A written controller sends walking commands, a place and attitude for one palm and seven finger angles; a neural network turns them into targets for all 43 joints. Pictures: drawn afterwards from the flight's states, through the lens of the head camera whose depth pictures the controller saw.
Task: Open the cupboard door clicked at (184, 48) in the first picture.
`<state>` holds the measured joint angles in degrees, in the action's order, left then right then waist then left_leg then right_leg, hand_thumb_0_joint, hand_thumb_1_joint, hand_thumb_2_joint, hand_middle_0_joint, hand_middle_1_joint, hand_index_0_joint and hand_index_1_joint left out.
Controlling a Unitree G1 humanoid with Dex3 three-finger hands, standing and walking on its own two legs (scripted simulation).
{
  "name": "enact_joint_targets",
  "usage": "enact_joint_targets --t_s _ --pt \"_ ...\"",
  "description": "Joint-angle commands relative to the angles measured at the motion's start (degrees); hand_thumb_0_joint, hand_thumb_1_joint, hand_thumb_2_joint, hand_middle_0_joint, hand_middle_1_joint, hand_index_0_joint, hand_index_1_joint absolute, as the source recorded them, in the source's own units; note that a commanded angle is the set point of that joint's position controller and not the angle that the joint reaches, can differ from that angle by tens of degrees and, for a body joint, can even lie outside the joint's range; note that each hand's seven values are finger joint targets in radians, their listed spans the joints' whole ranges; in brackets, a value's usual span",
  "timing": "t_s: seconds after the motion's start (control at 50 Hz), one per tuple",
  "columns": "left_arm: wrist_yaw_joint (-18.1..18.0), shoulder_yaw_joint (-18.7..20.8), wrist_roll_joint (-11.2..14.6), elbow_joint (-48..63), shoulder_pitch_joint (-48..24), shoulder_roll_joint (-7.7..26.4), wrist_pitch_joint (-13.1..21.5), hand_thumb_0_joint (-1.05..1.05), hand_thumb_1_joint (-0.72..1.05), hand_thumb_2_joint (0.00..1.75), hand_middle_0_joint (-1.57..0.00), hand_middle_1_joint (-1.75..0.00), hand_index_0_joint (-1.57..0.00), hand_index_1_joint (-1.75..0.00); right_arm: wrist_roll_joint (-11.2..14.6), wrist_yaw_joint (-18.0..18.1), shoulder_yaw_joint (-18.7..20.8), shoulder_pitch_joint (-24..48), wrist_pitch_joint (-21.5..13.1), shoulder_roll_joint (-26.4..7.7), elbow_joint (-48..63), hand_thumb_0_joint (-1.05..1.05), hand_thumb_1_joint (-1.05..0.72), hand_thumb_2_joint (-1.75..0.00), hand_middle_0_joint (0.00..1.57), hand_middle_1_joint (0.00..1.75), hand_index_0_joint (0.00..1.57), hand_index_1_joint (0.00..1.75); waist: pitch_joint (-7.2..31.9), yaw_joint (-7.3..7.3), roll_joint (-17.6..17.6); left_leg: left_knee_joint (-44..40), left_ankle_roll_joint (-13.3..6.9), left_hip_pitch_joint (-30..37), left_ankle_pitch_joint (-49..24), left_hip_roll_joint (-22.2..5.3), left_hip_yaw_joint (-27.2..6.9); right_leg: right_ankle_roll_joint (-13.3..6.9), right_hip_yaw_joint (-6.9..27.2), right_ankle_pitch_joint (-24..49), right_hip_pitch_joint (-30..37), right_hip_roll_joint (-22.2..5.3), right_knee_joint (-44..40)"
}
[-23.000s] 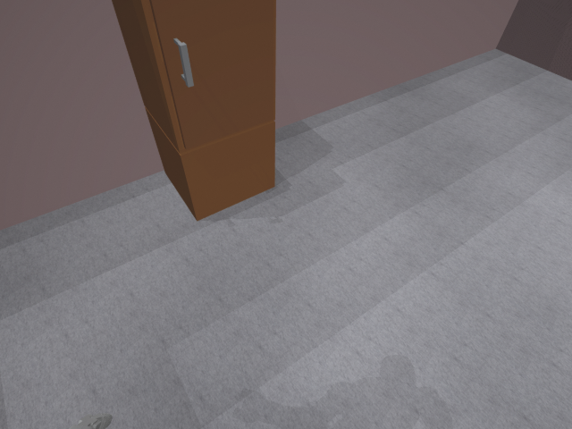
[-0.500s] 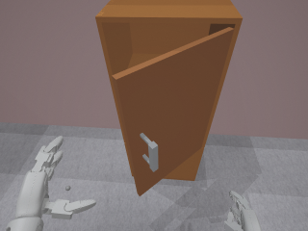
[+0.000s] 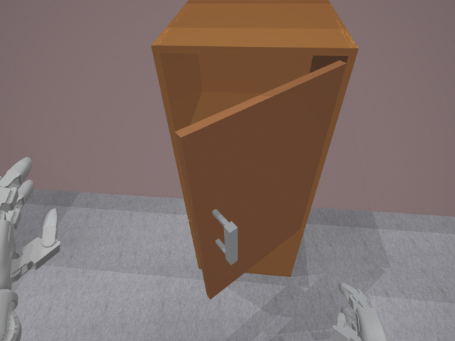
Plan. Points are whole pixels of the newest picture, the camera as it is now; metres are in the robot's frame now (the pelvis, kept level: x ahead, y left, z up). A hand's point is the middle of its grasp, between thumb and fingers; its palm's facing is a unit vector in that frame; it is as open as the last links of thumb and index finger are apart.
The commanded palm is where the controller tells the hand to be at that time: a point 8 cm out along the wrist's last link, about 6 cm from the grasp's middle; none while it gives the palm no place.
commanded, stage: draw the hand back to the body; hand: left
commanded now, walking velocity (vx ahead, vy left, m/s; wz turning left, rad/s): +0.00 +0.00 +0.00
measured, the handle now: (224, 237) +0.33 +0.06 -0.02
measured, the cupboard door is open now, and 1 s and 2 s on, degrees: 44 44 44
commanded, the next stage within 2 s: step back with the hand held close in 0.32 s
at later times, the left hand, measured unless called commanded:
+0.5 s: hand (63, 243) +0.19 +0.25 +0.16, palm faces +0.45 -0.79 -0.41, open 7.5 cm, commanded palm +0.13 +0.29 +0.17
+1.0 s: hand (31, 279) +0.14 +0.27 +0.15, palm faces +0.36 -0.78 -0.52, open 7.4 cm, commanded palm +0.08 +0.31 +0.17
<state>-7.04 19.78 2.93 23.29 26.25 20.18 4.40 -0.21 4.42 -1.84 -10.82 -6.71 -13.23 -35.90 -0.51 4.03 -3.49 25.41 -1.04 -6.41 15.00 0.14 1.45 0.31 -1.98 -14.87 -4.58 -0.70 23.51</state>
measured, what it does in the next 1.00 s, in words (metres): shifts its weight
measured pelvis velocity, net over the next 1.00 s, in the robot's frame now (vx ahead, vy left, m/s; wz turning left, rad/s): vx -0.07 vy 0.01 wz -0.02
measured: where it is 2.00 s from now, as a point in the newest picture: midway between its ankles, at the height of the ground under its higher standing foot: outside the picture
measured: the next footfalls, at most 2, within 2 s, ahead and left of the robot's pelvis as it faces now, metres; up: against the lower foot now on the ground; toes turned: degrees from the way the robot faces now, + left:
right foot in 1.48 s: -0.12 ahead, -0.11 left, +0.00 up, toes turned +9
left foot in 1.66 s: -0.12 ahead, +0.11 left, +0.00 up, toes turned +3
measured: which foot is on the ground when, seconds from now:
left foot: down 0.00-1.00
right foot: down 0.00-1.00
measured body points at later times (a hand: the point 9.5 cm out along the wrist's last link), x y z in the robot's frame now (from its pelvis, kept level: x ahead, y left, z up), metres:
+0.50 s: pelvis -0.01 -0.01 +0.00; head -0.02 -0.04 +0.45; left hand +0.16 +0.29 +0.18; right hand +0.18 -0.24 -0.08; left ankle -0.01 +0.10 -0.74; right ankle -0.02 -0.12 -0.74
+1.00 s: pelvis -0.07 +0.01 -0.01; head -0.05 +0.02 +0.44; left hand +0.11 +0.31 +0.18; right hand +0.11 -0.24 -0.08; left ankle -0.01 +0.10 -0.74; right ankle -0.02 -0.12 -0.74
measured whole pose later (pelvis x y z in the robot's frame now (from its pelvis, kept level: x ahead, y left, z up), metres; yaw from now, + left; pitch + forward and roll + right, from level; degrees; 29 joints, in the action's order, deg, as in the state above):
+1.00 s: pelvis -0.07 +0.01 -0.01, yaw -1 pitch +0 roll -1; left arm -7.8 23.8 0.9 28.8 32.1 24.3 10.4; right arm 0.5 4.7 0.4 -10.5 -1.7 -13.2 -30.8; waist -2.6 -0.1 -0.3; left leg 29.5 -2.3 -18.8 10.5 -0.3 2.8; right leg 1.1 -0.7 -9.4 -17.0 -0.4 26.7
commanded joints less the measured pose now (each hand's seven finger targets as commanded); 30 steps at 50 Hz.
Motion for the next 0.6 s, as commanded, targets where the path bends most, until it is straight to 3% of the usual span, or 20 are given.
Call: enact_joint_targets --t_s 0.0,0.08,0.18,0.26,0.32,0.4,0.42,0.44,0.46,0.5,0.54,0.58 --pt "-0.2 3.8 0.6 8.4 -3.1 6.7 3.0 0.0 0.9 0.9 -0.2 -0.3 -0.2 -0.3 0.1 0.3 2.5 7.2 -2.5 -5.9 8.8 0.0 -0.9 -0.9 0.2 0.3 0.2 0.3 1.2 -0.28 0.9 -5.1 0.3 1.0 -14.6 -1.9 -0.9 -1.2 -0.5 12.0 -1.0 0.7 -3.9" --pt "-0.5 5.8 0.2 10.3 -5.1 9.6 3.5 0.0 0.9 0.9 -0.2 -0.3 -0.2 -0.3 -0.1 0.6 2.8 7.8 -2.3 -6.0 8.7 0.0 -0.9 -0.9 0.2 0.3 0.2 0.3 2.8 0.14 0.1 -5.2 0.1 1.5 -12.4 -1.5 -0.7 -1.3 -0.1 10.9 -0.1 0.8 -4.7" --pt "-0.7 6.9 0.2 12.1 -5.3 10.8 3.9 0.0 0.9 0.9 -0.2 -0.3 -0.2 -0.3 -0.2 0.8 2.7 8.1 -2.9 -5.6 8.4 0.0 -0.9 -0.9 0.2 0.3 0.2 0.3 3.9 0.35 -0.4 -4.8 0.0 2.3 -13.0 -1.0 -0.4 -1.4 0.4 12.1 0.5 0.7 -5.2" --pt "-0.6 5.9 0.1 11.6 -5.6 9.6 4.1 0.0 0.9 0.9 -0.2 -0.3 -0.2 -0.3 -0.1 0.9 2.8 8.0 -3.3 -5.4 7.9 0.0 -0.9 -0.9 0.2 0.3 0.2 0.3 2.6 -0.01 -2.0 -5.0 0.1 2.8 -12.6 -1.1 -0.2 -1.2 0.4 11.3 -0.7 0.8 -5.6" --pt "-0.5 5.9 0.5 9.8 -4.6 9.3 4.1 0.0 0.9 0.9 -0.2 -0.3 -0.2 -0.3 -0.2 1.0 2.9 8.1 -3.4 -5.4 7.8 0.0 -0.9 -0.9 0.2 0.3 0.2 0.3 2.0 0.1 1.0 -5.1 -0.3 2.7 -11.8 -1.1 0.0 -1.0 0.5 10.9 -0.7 0.7 -6.3" --pt "-0.2 5.6 0.5 8.9 -5.0 9.0 4.1 0.0 0.9 0.9 -0.2 -0.3 -0.2 -0.3 -0.2 0.9 3.0 8.2 -3.3 -5.4 7.7 0.0 -0.9 -0.9 0.2 0.3 0.2 0.3 1.2 0.02 0.7 -5.5 -0.3 2.6 -10.6 -1.1 0.0 -0.9 0.7 9.5 -1.1 0.7 -7.0" --pt "-0.4 5.9 0.5 13.1 -9.4 10.4 4.7 0.0 0.9 0.9 -0.2 -0.3 -0.2 -0.3 -0.1 0.9 2.9 8.7 -3.6 -5.5 7.9 0.0 -0.9 -0.9 0.2 0.3 0.2 0.3 2.9 -0.06 0.0 -5.1 -0.4 3.6 -10.8 -0.9 0.0 -0.9 1.1 9.8 -0.8 0.7 -7.1" --pt "-0.8 12.8 -0.2 14.4 -12.8 17.2 7.0 0.0 0.9 0.9 -0.2 -0.3 -0.2 -0.3 0.5 1.0 2.8 7.6 -2.4 -6.8 9.8 0.0 -0.9 -0.9 0.2 0.3 0.2 0.3 -1.7 -2.75 1.3 -2.9 -1.2 -0.6 -7.8 -1.7 -0.9 -0.8 6.3 12.8 -7.4 -1.7 -9.9" --pt "-0.3 10.3 -0.3 8.9 -5.7 13.2 7.0 0.0 0.9 0.9 -0.2 -0.3 -0.2 -0.3 0.0 1.0 3.0 7.3 -1.4 -6.1 8.7 0.0 -0.9 -0.9 0.2 0.3 0.2 0.3 -0.2 -2.91 4.5 -1.7 -1.2 -0.4 -8.3 -1.6 -1.6 -1.0 6.0 14.3 -7.0 -2.7 -9.6" --pt "0.1 8.4 -0.5 8.6 -1.4 11.1 7.3 0.0 0.9 0.9 -0.2 -0.3 -0.2 -0.3 -0.1 0.9 3.4 7.3 -0.1 -6.4 9.5 0.0 -0.9 -0.9 0.2 0.3 0.2 0.3 2.0 -3.04 2.1 -1.3 -0.9 -0.4 -11.4 -1.8 -0.8 -0.9 5.2 18.7 -6.4 -3.3 -7.9" --pt "0.1 7.5 -0.6 10.0 0.7 10.3 7.3 0.0 0.9 0.9 -0.2 -0.3 -0.2 -0.3 -0.1 0.9 3.8 6.9 0.8 -6.9 10.2 0.0 -0.9 -0.9 0.2 0.3 0.2 0.3 5.1 -3.24 1.2 -1.9 -0.6 0.2 -15.0 -2.5 -0.7 -0.5 4.4 20.3 -5.4 -2.8 -6.1" --pt "-0.3 8.9 -0.5 10.8 2.5 11.7 7.4 0.0 0.9 0.9 -0.2 -0.3 -0.2 -0.3 0.0 1.2 4.1 7.2 1.5 -6.8 10.7 0.0 -0.9 -0.9 0.2 0.3 0.2 0.3 7.5 -3.01 1.1 -2.0 -0.5 0.2 -20.0 -3.0 -1.0 -0.3 3.1 24.0 -3.7 -2.6 -4.0"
